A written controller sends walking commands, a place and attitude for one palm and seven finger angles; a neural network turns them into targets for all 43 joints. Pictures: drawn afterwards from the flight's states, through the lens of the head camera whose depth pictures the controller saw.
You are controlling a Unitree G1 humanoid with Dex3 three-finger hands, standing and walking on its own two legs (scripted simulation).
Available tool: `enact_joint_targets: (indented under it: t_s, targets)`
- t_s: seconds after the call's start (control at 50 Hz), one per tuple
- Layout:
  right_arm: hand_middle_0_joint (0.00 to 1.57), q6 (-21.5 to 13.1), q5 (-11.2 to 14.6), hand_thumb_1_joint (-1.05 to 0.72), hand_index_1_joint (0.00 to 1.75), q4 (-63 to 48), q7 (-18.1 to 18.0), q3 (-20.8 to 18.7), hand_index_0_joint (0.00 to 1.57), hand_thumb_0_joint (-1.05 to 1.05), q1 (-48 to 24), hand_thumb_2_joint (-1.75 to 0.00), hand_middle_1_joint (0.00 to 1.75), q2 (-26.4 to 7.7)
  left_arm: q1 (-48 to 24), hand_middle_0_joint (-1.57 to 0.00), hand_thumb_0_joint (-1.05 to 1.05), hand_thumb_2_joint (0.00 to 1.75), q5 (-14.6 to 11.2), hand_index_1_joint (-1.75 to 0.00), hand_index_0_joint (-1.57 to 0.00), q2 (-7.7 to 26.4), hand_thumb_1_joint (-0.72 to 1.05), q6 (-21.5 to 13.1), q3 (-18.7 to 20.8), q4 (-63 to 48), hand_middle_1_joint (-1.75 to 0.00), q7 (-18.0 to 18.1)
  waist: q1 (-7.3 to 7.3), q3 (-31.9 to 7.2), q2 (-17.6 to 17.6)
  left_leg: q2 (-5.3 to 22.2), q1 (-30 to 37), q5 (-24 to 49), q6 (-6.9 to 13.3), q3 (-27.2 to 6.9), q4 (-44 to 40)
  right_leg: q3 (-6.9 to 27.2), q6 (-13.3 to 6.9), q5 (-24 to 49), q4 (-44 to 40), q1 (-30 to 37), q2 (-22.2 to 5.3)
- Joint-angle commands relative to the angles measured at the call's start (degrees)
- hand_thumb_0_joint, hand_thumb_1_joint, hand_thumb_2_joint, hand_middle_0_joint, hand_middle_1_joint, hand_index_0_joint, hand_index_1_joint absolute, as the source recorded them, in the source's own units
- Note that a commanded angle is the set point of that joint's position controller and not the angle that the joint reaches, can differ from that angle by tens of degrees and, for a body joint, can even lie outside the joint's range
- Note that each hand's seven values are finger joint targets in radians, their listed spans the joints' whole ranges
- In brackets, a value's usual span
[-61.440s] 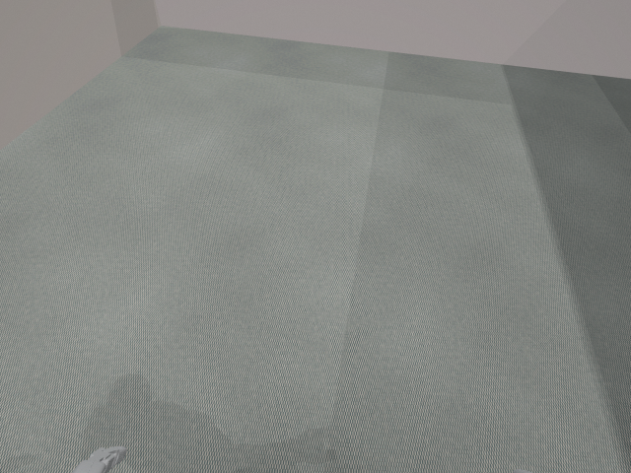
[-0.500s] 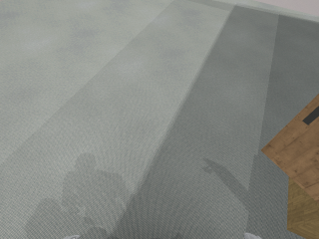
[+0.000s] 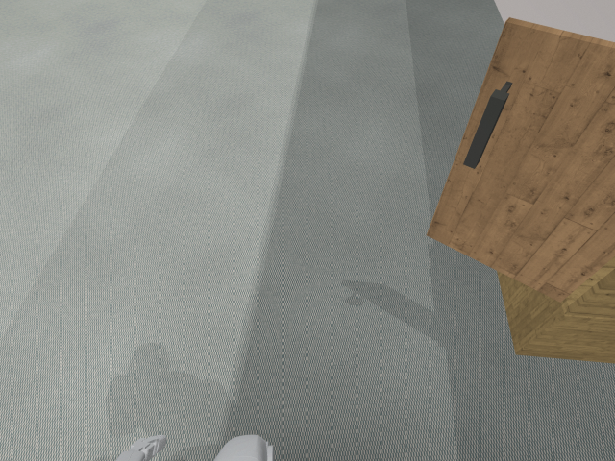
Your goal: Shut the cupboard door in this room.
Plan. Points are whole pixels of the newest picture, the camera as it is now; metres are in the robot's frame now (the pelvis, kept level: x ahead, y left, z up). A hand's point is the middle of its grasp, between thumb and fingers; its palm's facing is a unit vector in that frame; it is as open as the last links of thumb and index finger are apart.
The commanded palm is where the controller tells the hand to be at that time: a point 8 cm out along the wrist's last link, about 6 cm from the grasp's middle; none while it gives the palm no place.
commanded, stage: turn to face it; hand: left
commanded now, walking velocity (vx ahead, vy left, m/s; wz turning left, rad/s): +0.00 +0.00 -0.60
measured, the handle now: (488, 126) +0.69 -0.30 +0.01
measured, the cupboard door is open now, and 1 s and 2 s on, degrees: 60 60 60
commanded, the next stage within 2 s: take the last steps up to it in 0.90 s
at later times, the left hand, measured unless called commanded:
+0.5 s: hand (190, 432) +0.17 +0.20 -0.15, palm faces -0.26 -0.94 -0.22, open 7.4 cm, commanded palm none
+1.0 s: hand (238, 423) +0.19 +0.13 -0.17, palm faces -0.43 -0.88 -0.19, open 7.4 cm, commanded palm none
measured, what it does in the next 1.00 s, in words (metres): steps on the spot, turning right: left foot, then right foot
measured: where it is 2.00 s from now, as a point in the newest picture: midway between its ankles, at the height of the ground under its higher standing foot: (393, 460)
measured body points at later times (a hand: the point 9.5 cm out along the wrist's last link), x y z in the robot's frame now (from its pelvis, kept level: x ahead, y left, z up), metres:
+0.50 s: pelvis +0.02 +0.02 +0.01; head +0.07 +0.02 +0.46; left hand +0.19 +0.25 -0.14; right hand +0.02 -0.24 -0.12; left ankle +0.04 +0.14 -0.73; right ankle -0.03 -0.11 -0.67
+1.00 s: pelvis +0.03 +0.00 +0.00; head +0.07 +0.00 +0.45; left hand +0.21 +0.18 -0.16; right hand -0.03 -0.26 -0.13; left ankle +0.08 +0.10 -0.73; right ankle -0.02 -0.11 -0.72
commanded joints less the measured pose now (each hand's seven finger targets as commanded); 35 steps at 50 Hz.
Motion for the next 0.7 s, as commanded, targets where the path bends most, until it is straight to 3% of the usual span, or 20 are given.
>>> enact_joint_targets:
  t_s: [0.0, 0.1, 0.14, 0.18, 0.2, 0.22, 0.24, 0.26, 0.3, 0.36, 0.44, 0.48, 0.54, 0.56, 0.58, 0.6, 0.62, 0.64, 0.66, 0.68]
  targets:
    - [0.20, -2.4, 0.1, -0.90, 0.30, -6.0, 0.1, -0.4, 0.20, 0.00, -1.3, -0.90, 0.30, -3.5, 0.5, -0.20, 0.00, 0.90, 0.3, -0.30, -0.20, 11.6, 0.90, -1.3, 3.2, -3.9, -0.30, 1.2, 0.61, -8.3, -11.7, -0.9, -4.3, 4.3, -1.3, -2.4, -2.6, 13.9, -8.8, 28.3, -12.4, 7.9, -13.0]
    - [0.20, -2.8, 0.4, -0.90, 0.30, -7.0, 0.0, -0.1, 0.20, 0.00, -2.8, -0.90, 0.30, -2.5, 2.5, -0.20, 0.00, 0.90, 0.5, -0.30, -0.20, 13.1, 0.90, -0.9, 3.7, -3.2, -0.30, 1.0, 1.90, -9.3, -10.9, -3.9, 0.7, 3.1, -1.0, -1.2, -16.6, 18.9, -9.8, 26.2, -10.9, 8.0, -12.6]
    - [0.20, -3.1, 0.7, -0.90, 0.30, -6.9, -0.3, -0.2, 0.20, 0.00, -1.5, -0.90, 0.30, -2.7, 1.4, -0.20, 0.00, 0.90, 0.6, -0.30, -0.20, 13.0, 0.90, -0.8, 3.9, -3.1, -0.30, 1.0, 1.21, -9.1, -11.9, -4.7, 4.2, 4.0, -0.5, -1.4, -22.7, 20.9, -9.2, 27.0, -9.5, 6.5, -12.4]
    - [0.20, -3.7, 0.9, -0.90, 0.30, -5.5, -0.7, -0.1, 0.20, 0.00, 2.5, -0.90, 0.30, -3.2, -0.5, -0.20, 0.00, 0.90, 0.0, -0.30, -0.20, 12.5, 0.90, -0.4, 3.8, -3.3, -0.30, 0.9, -0.97, -10.1, -11.6, -5.1, 12.9, 12.0, -0.1, -1.1, -34.1, 20.7, -6.0, 25.2, -6.1, 2.4, -10.0]
    - [0.20, -4.1, 0.7, -0.90, 0.30, -4.9, -0.9, -0.5, 0.20, 0.00, 4.5, -0.90, 0.30, -5.1, -1.1, -0.20, 0.00, 0.90, -0.4, -0.30, -0.20, 10.9, 0.90, -0.1, 3.3, -3.8, -0.30, 0.8, -1.96, -10.8, -7.6, -2.4, 20.7, 15.9, 0.8, -2.4, -40.3, 18.0, -3.2, 19.5, -3.2, -3.2, -6.8]
    - [0.20, -4.8, -0.1, -0.90, 0.30, -5.0, -1.0, -1.3, 0.20, 0.00, 5.7, -0.90, 0.30, -10.0, 0.5, -0.20, 0.00, 0.90, -0.9, -0.30, -0.20, 7.2, 0.90, 0.2, 2.7, -4.8, -0.30, 0.4, -1.96, -12.0, 7.1, 10.4, 26.9, 20.0, 5.1, -16.2, -45.7, 11.5, 0.5, 2.4, 6.3, -12.3, 1.1]
    - [0.20, -4.5, -0.2, -0.90, 0.30, -5.7, -1.1, -1.7, 0.20, 0.00, 6.7, -0.90, 0.30, -13.1, -0.4, -0.20, 0.00, 0.90, -0.6, -0.30, -0.20, 6.9, 0.90, 0.0, 2.2, -5.7, -0.30, 0.1, -2.40, -10.9, 15.5, 20.8, 25.5, 29.4, 11.4, -24.6, -46.7, 4.1, 2.7, -18.1, 20.0, -15.8, 2.9]
    - [0.20, -4.2, -0.9, -0.90, 0.30, -6.4, -1.2, -1.3, 0.20, 0.00, 5.9, -0.90, 0.30, -12.4, -1.0, -0.20, 0.00, 0.90, -0.1, -0.30, -0.20, 8.2, 0.90, 0.2, 2.7, -5.9, -0.30, -0.1, -2.30, -9.3, 9.6, 22.2, 20.5, 30.2, 14.7, -22.9, -46.2, 5.7, 2.6, -18.5, 29.4, -14.7, 0.6]
    - [0.20, -4.7, -0.9, -0.90, 0.30, -7.3, -1.6, -0.3, 0.20, 0.00, 0.9, -0.90, 0.30, -8.7, -0.2, -0.20, 0.00, 0.90, 0.5, -0.30, -0.20, 8.3, 0.90, 0.8, 3.5, -3.8, -0.30, -0.8, 0.48, -6.5, 9.0, 15.7, 18.1, 36.0, 12.3, -13.9, -45.3, 4.9, 3.8, -12.4, 35.3, -16.1, -0.6]
    - [0.20, -4.5, -1.0, -0.90, 0.30, -6.9, -1.8, -0.3, 0.20, 0.00, 1.1, -0.90, 0.30, -7.6, -0.9, -0.20, 0.00, 0.90, 0.1, -0.30, -0.20, 6.3, 0.90, 1.3, 2.8, -3.7, -0.30, -1.6, 0.29, -6.7, 7.7, 12.0, 22.5, 43.4, 11.0, -4.3, -41.8, 1.5, 4.7, -9.6, 31.4, -16.3, -1.4]
    - [0.20, -4.2, -0.8, -0.90, 0.30, -5.1, -1.2, -1.1, 0.20, 0.00, 4.6, -0.90, 0.30, -8.3, -3.8, -0.20, 0.00, 0.90, 0.1, -0.30, -0.20, 4.8, 0.90, 1.0, 2.0, -4.7, -0.30, -1.8, -1.86, -7.6, 9.1, 12.6, 23.6, 43.1, 10.8, -0.2, -39.8, -2.4, 4.0, -7.9, 18.3, -10.7, -1.5]
    - [0.20, -4.0, -0.9, -0.90, 0.30, -4.6, -0.8, -1.5, 0.20, 0.00, 4.3, -0.90, 0.30, -9.3, -3.6, -0.20, 0.00, 0.90, 0.1, -0.30, -0.20, 4.5, 0.90, 0.8, 1.9, -4.7, -0.30, -1.8, -1.77, -7.4, 10.0, 13.4, 22.5, 41.2, 10.6, 0.8, -38.8, -3.9, 3.4, -7.2, 12.8, -7.5, -0.7]
    - [0.20, -3.8, -0.4, -0.90, 0.30, -4.6, -0.4, -1.8, 0.20, 0.00, 2.4, -0.90, 0.30, -9.9, 0.8, -0.20, 0.00, 0.90, 0.1, -0.30, -0.20, 5.9, 0.90, 0.1, 2.1, -3.3, -0.30, -1.6, 0.74, -7.9, 8.0, 12.5, 15.8, 33.8, 7.5, 2.4, -33.0, -4.6, 1.8, 2.9, -2.0, 4.5, -0.1]
    - [0.20, -3.7, 0.0, -0.90, 0.30, -5.0, -0.1, -1.8, 0.20, 0.00, 0.8, -0.90, 0.30, -9.0, 6.1, -0.20, 0.00, 0.90, 0.3, -0.30, -0.20, 8.7, 0.90, -0.5, 2.8, -1.8, -0.30, -1.3, 3.60, -9.9, 2.0, 9.8, 11.2, 25.4, 4.5, 5.3, -25.8, -0.3, 0.7, 12.0, -9.3, 12.0, -3.5]
    - [0.20, -3.5, 0.6, -0.90, 0.30, -7.2, 0.1, -0.7, 0.20, 0.00, -0.3, -0.90, 0.30, -3.8, 9.1, -0.20, 0.00, 0.90, 1.1, -0.30, -0.20, 15.7, 0.90, -1.2, 4.1, -0.7, -0.30, -0.4, 5.12, -9.8, -18.9, 0.7, -2.9, -1.5, 0.6, 9.5, -12.2, 19.8, -4.6, 27.0, -14.8, 19.5, -18.1]
    - [0.20, -2.8, 0.4, -0.90, 0.30, -8.5, -0.4, -0.1, 0.20, 0.00, -3.0, -0.90, 0.30, -4.3, 11.2, -0.20, 0.00, 0.90, 0.1, -0.30, -0.20, 18.0, 0.90, -1.2, 4.3, 0.1, -0.30, 0.4, 6.58, -9.8, -21.7, -2.1, -6.5, -12.8, 0.4, 2.0, -1.0, 26.4, -11.0, 38.3, -14.5, 15.5, -24.3]
    - [0.20, -2.3, 0.6, -0.90, 0.30, -7.9, -0.4, 0.0, 0.20, 0.00, -2.4, -0.90, 0.30, -4.3, 9.8, -0.20, 0.00, 0.90, 0.0, -0.30, -0.20, 17.0, 0.90, -1.1, 3.9, -0.1, -0.30, 0.7, 5.13, -8.6, -16.5, -0.9, -7.1, -9.1, 1.1, -2.9, 4.1, 23.4, -12.7, 29.3, -15.2, 12.2, -23.4]
    - [0.20, -2.1, 0.6, -0.90, 0.30, -7.1, -0.4, -0.3, 0.20, 0.00, -2.4, -0.90, 0.30, -3.5, 5.5, -0.20, 0.00, 0.90, 0.2, -0.30, -0.20, 14.2, 0.90, -1.0, 3.9, -1.1, -0.30, 1.3, 3.33, -6.5, -13.9, -0.2, -8.4, -4.5, 1.0, -3.7, 5.1, 21.3, -11.6, 22.7, -15.9, 10.0, -20.1]
    - [0.20, -2.2, 0.3, -0.90, 0.30, -5.6, -0.4, -0.2, 0.20, 0.00, -1.4, -0.90, 0.30, -4.0, 2.3, -0.20, 0.00, 0.90, 0.4, -0.30, -0.20, 13.1, 0.90, -1.0, 3.4, -1.8, -0.30, 1.4, 1.99, -6.2, -16.0, 0.2, -8.1, -1.7, 0.5, -3.7, 4.9, 19.4, -10.7, 21.1, -15.3, 8.8, -17.6]
    - [0.20, -2.1, 0.2, -0.90, 0.30, -4.8, -0.2, -0.3, 0.20, 0.00, -0.9, -0.90, 0.30, -4.4, 0.6, -0.20, 0.00, 0.90, 0.3, -0.30, -0.20, 11.5, 0.90, -1.0, 2.8, -2.2, -0.30, 1.5, 1.25, -6.0, -15.2, 0.1, -5.5, 0.9, 0.3, -3.7, 3.8, 15.8, -9.7, 21.2, -14.9, 5.9, -15.7]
